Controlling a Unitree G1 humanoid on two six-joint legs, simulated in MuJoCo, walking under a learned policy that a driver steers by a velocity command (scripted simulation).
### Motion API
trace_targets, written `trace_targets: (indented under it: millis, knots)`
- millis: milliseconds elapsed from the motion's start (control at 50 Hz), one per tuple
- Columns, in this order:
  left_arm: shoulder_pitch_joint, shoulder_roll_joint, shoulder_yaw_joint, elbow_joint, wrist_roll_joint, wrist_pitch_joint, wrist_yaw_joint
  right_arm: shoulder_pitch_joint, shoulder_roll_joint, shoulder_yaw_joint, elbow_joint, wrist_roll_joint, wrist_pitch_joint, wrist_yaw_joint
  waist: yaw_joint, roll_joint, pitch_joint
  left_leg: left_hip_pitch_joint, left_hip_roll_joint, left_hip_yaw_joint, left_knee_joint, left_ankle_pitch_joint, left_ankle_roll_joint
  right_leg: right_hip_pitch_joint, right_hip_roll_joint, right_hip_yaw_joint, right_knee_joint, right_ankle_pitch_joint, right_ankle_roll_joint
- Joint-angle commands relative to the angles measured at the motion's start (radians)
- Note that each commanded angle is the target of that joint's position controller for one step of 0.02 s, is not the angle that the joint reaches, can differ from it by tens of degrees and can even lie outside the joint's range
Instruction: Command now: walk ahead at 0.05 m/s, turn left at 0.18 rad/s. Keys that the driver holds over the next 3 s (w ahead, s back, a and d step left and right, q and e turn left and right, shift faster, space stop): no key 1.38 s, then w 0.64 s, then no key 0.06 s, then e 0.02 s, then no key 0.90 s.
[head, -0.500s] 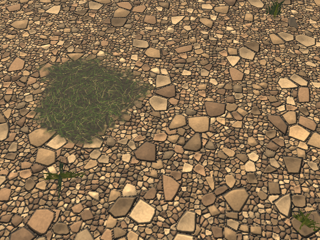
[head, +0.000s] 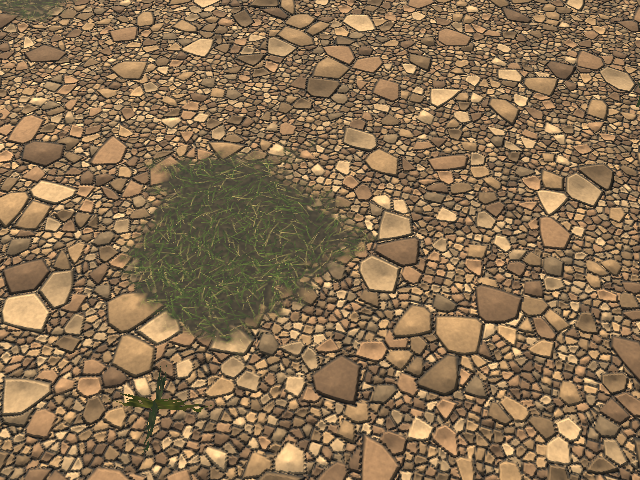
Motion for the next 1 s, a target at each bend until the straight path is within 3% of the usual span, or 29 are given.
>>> trace_targets:
  millis: [20, 60, 80, 100, 120, 140, 180, 240, 300, 340, 380, 400, 440, 520, 720, 1000]
  knots:
    - [-0.001, 0.083, 0.016, -0.056, -0.009, -0.018, 0.010, 0.039, -0.134, -0.024, -0.028, -0.004, -0.001, -0.007, -0.005, 0.117, -0.064, 0.089, 0.325, -0.186, 0.034, 0.776, 0.109, 0.075, 0.025, -0.005, -0.111, -0.062, -0.028]
    - [0.058, 0.070, 0.013, -0.034, -0.010, -0.026, 0.017, -0.003, -0.128, -0.015, -0.026, 0.011, 0.001, -0.014, 0.038, 0.102, -0.056, 0.046, 0.300, -0.196, 0.077, 0.683, 0.067, 0.226, 0.030, -0.007, -0.339, 0.037, -0.048]
    - [0.097, 0.077, 0.012, -0.021, 0.000, -0.036, 0.022, -0.018, -0.113, -0.007, -0.030, 0.021, -0.004, -0.017, 0.061, 0.070, -0.071, -0.023, 0.271, -0.192, 0.104, 0.554, 0.018, 0.370, -0.022, 0.046, -0.476, 0.238, -0.061]
    - [0.116, 0.142, 0.019, -0.027, 0.015, -0.047, 0.032, 0.027, -0.057, 0.012, -0.045, 0.022, -0.012, -0.016, 0.028, -0.077, -0.134, -0.089, 0.199, -0.126, 0.203, 0.267, -0.029, 0.501, -0.216, 0.232, -0.482, 0.550, -0.104]
    - [0.063, 0.165, 0.016, -0.032, -0.006, -0.038, 0.026, 0.117, -0.050, 0.008, -0.009, 0.029, 0.004, -0.020, -0.012, -0.173, -0.149, -0.121, 0.070, -0.029, 0.239, -0.222, -0.054, 0.486, -0.338, 0.327, -0.414, 0.878, -0.257]
    - [0.077, 0.112, 0.003, -0.027, -0.009, -0.037, 0.016, 0.069, -0.101, 0.000, 0.005, 0.018, 0.020, -0.026, 0.030, -0.137, -0.154, -0.116, 0.077, 0.000, 0.316, -0.352, -0.062, 0.437, -0.353, 0.362, -0.442, 0.814, -0.312]
    - [0.031, 0.085, -0.014, -0.019, 0.004, -0.042, 0.010, -0.004, -0.096, -0.004, 0.012, 0.021, 0.036, -0.018, 0.022, -0.081, -0.097, -0.101, 0.089, -0.005, 0.369, -0.323, -0.087, 0.356, -0.262, 0.271, -0.491, 0.602, -0.265]
    - [0.003, 0.100, -0.015, 0.008, 0.003, -0.038, 0.015, 0.013, -0.061, 0.009, 0.054, 0.016, 0.047, -0.007, 0.001, -0.115, -0.074, -0.053, 0.107, 0.033, 0.260, -0.231, -0.121, 0.332, -0.161, 0.162, -0.497, 0.490, -0.186]
    - [0.019, 0.113, -0.011, 0.038, -0.002, -0.033, 0.012, 0.001, -0.048, 0.016, 0.093, 0.022, 0.046, -0.014, 0.013, -0.101, -0.086, -0.009, 0.112, 0.069, 0.098, -0.117, -0.128, 0.357, -0.141, 0.155, -0.475, 0.415, -0.172]
    - [0.016, 0.121, -0.006, 0.054, -0.005, -0.031, 0.010, -0.008, -0.053, 0.020, 0.117, 0.016, 0.039, -0.018, 0.008, -0.082, -0.081, 0.072, 0.139, 0.050, -0.038, 0.065, -0.121, 0.308, -0.120, 0.155, -0.473, 0.280, -0.130]
    - [0.029, 0.113, -0.003, 0.064, -0.006, -0.031, 0.002, -0.030, -0.097, 0.019, 0.123, 0.000, 0.026, -0.019, 0.035, -0.040, -0.056, 0.090, 0.222, -0.030, -0.028, 0.118, -0.106, 0.243, -0.084, 0.149, -0.492, 0.098, -0.086]
    - [0.035, 0.089, -0.004, 0.078, -0.011, -0.027, -0.001, -0.047, -0.104, 0.016, 0.146, 0.013, 0.023, -0.016, 0.050, 0.056, -0.001, -0.017, 0.214, -0.030, -0.022, 0.073, -0.088, 0.276, -0.045, 0.105, -0.509, 0.058, -0.078]
    - [0.036, 0.095, -0.001, 0.109, -0.006, -0.023, 0.002, -0.044, -0.066, 0.027, 0.166, 0.013, 0.010, -0.014, 0.038, 0.058, 0.003, -0.058, 0.217, -0.040, -0.067, 0.050, -0.083, 0.337, -0.047, 0.096, -0.469, 0.108, -0.079]
    - [0.047, 0.085, 0.000, 0.151, -0.006, -0.027, 0.000, -0.037, -0.071, 0.031, 0.205, 0.015, -0.002, -0.023, 0.046, 0.061, -0.021, -0.039, 0.223, -0.042, -0.079, 0.090, -0.075, 0.370, -0.050, 0.088, -0.452, 0.192, -0.079]
    - [0.076, 0.065, -0.010, 0.247, -0.007, -0.021, 0.003, -0.007, -0.048, 0.046, 0.268, 0.015, -0.006, -0.027, 0.043, 0.039, 0.009, -0.047, 0.229, -0.045, -0.101, 0.055, -0.060, 0.353, -0.044, 0.082, -0.467, 0.157, -0.060]
    - [0.129, 0.026, -0.023, 0.322, -0.006, -0.023, 0.011, 0.032, -0.006, 0.055, 0.309, 0.016, -0.010, -0.030, 0.042, 0.039, 0.017, -0.045, 0.224, -0.034, -0.096, 0.074, -0.053, 0.337, -0.047, 0.080, -0.457, 0.169, -0.052]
